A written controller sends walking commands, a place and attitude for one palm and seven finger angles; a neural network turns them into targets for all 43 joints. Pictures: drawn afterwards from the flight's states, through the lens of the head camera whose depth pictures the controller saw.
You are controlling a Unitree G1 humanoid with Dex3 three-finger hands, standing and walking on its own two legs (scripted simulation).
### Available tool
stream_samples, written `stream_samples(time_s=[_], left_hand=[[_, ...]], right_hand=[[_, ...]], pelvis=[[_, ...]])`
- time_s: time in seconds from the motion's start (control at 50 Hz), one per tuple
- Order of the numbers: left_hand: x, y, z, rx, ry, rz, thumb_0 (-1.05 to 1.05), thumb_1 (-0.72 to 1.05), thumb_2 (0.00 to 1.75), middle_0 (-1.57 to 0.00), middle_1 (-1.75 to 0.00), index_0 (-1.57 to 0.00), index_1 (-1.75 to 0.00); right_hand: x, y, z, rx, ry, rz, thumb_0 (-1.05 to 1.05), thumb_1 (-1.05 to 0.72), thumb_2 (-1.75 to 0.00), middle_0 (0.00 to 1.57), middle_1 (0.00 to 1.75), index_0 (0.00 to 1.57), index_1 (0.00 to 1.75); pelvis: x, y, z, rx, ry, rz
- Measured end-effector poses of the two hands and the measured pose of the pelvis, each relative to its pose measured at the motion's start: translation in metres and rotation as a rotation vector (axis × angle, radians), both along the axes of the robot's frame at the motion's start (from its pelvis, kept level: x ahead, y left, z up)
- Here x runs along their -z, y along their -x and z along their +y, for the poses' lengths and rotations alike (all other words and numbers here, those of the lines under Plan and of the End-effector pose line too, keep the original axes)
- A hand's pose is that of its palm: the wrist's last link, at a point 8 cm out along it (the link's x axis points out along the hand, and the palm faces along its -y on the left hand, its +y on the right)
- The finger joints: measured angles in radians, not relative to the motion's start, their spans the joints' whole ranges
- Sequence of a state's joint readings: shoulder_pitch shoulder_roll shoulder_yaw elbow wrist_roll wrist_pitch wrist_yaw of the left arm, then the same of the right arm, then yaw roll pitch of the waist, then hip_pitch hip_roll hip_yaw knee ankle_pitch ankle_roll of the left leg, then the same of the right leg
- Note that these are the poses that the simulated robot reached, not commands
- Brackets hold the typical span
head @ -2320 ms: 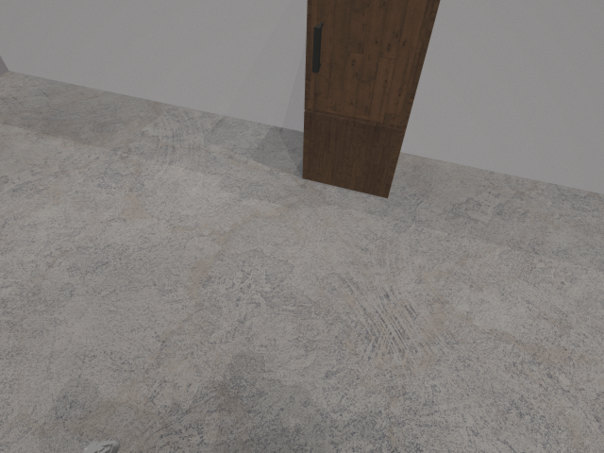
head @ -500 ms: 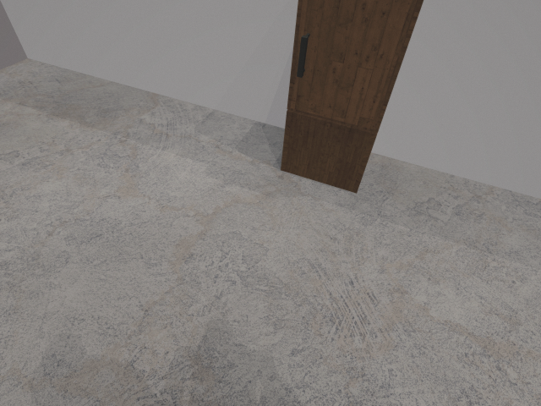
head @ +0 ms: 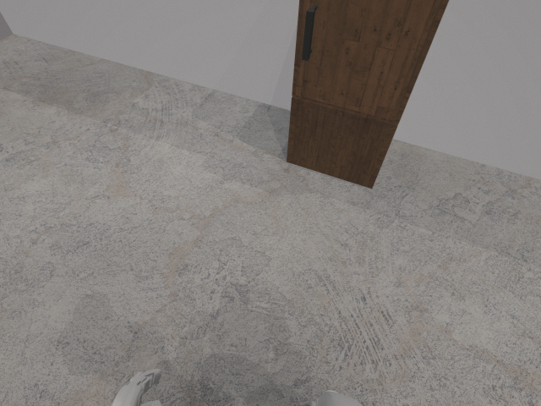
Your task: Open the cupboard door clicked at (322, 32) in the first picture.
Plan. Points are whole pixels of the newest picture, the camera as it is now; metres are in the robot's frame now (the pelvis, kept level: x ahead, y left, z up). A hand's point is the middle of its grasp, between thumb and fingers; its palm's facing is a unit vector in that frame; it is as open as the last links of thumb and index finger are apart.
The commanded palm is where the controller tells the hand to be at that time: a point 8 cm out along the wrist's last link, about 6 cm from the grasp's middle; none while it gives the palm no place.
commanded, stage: walk to a spot facing it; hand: left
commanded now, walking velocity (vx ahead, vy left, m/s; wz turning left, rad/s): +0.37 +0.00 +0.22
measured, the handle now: (310, 33) +1.23 -0.13 -0.05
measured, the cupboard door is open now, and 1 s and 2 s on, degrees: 0 0 0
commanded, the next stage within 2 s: turn to face it in 0.54 s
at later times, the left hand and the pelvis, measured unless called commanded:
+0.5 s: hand (143, 352) +0.23 +0.23 -0.15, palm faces +0.11 -0.98 -0.16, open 7.4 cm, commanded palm none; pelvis +0.23 +0.04 +0.03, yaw +3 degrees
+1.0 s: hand (191, 234) +0.47 +0.18 -0.14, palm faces -0.03 -0.97 -0.23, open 7.3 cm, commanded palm none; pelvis +0.39 -0.01 +0.02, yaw -5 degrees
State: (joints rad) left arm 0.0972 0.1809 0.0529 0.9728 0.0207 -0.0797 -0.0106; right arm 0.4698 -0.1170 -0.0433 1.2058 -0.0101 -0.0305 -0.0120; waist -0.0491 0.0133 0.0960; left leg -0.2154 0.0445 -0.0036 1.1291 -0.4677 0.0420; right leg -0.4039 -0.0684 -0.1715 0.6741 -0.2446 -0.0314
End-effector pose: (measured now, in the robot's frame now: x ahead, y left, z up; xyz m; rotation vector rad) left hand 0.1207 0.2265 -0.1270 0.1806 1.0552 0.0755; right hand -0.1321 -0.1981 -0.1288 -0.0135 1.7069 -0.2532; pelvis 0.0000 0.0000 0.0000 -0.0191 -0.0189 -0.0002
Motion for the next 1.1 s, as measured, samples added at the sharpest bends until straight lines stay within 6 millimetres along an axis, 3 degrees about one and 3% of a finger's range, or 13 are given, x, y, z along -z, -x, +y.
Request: stream_samples(time_s=[0.08,0.14,0.22,0.3,0.36,0.46,0.64,0.74,0.8,0.98,1.1], left_hand=[[-0.002,0.004,-0.003,-0.055,0.007,0.07,0.0,0.92,0.9,-0.2,-0.29,-0.2,-0.3],[-0.002,0.008,0.011,-0.101,-0.008,0.132,-0.01,0.95,0.9,-0.2,-0.3,-0.2,-0.3],[0.007,0.015,0.027,-0.147,0.011,0.225,-0.01,0.94,0.9,-0.2,-0.3,-0.2,-0.3],[0.025,0.013,0.044,-0.195,0.036,0.316,0.0,0.93,0.9,-0.2,-0.3,-0.2,-0.3],[0.021,-0.006,0.052,-0.201,0.036,0.356,0.01,0.92,0.9,-0.2,-0.29,-0.19,-0.3],[0.001,-0.068,0.054,-0.192,0.04,0.309,0.01,0.91,0.9,-0.2,-0.29,-0.19,-0.3],[-0.011,-0.211,0.037,-0.12,0.01,0.216,0.01,0.92,0.9,-0.2,-0.29,-0.19,-0.3],[-0.003,-0.294,0.017,-0.075,-0.034,0.13,0.01,0.92,0.9,-0.2,-0.29,-0.19,-0.3],[-0.005,-0.317,0.004,-0.073,-0.038,0.11,0.01,0.91,0.9,-0.2,-0.29,-0.19,-0.3],[-0.018,-0.338,0.0,-0.041,-0.056,0.195,0.0,0.93,0.9,-0.2,-0.3,-0.2,-0.3],[-0.014,-0.356,0.013,-0.018,-0.033,0.195,0.01,0.91,0.9,-0.2,-0.3,-0.2,-0.3]], right_hand=[[-0.001,-0.117,-0.032,-0.085,0.065,-0.211,0.01,-0.91,-0.9,0.2,0.3,0.2,0.3],[-0.013,-0.206,-0.041,-0.14,0.097,-0.378,0.01,-0.92,-0.9,0.2,0.3,0.19,0.3],[-0.028,-0.308,-0.032,-0.227,0.113,-0.539,0.0,-0.92,-0.9,0.19,0.3,0.19,0.29],[-0.029,-0.38,-0.013,-0.291,0.13,-0.633,0.0,-0.92,-0.9,0.19,0.3,0.19,0.3],[-0.029,-0.398,0.001,-0.294,0.124,-0.618,0.0,-0.92,-0.9,0.19,0.3,0.2,0.3],[-0.027,-0.391,0.013,-0.245,0.096,-0.475,0.0,-0.93,-0.9,0.2,0.3,0.2,0.3],[-0.013,-0.368,0.01,-0.125,0.026,-0.2,0.0,-0.93,-0.9,0.2,0.3,0.2,0.3],[0.011,-0.381,-0.004,-0.073,-0.019,-0.086,0.0,-0.92,-0.9,0.2,0.3,0.2,0.3],[0.016,-0.415,-0.017,-0.069,-0.01,-0.104,0.01,-0.91,-0.9,0.2,0.3,0.2,0.3],[-0.004,-0.566,-0.045,-0.09,0.07,-0.446,0.0,-0.91,-0.9,0.2,0.3,0.2,0.3],[-0.024,-0.62,-0.042,-0.098,0.123,-0.575,0.0,-0.91,-0.9,0.2,0.3,0.2,0.3]], pelvis=[[-0.011,-0.034,0.0,-0.019,0.011,0.002],[-0.017,-0.06,0.003,-0.031,0.014,0.01],[-0.016,-0.099,0.014,-0.047,0.022,0.007],[-0.004,-0.141,0.032,-0.057,0.02,0.0],[-0.008,-0.166,0.039,-0.054,0.003,-0.002],[-0.024,-0.209,0.045,-0.053,-0.014,0.007],[-0.024,-0.292,0.029,-0.042,-0.037,0.005],[-0.004,-0.346,0.005,-0.028,-0.044,-0.011],[-0.004,-0.363,-0.004,-0.012,-0.04,-0.021],[-0.021,-0.392,-0.007,0.074,-0.038,0.011],[-0.022,-0.406,0.007,0.138,-0.028,0.015]])
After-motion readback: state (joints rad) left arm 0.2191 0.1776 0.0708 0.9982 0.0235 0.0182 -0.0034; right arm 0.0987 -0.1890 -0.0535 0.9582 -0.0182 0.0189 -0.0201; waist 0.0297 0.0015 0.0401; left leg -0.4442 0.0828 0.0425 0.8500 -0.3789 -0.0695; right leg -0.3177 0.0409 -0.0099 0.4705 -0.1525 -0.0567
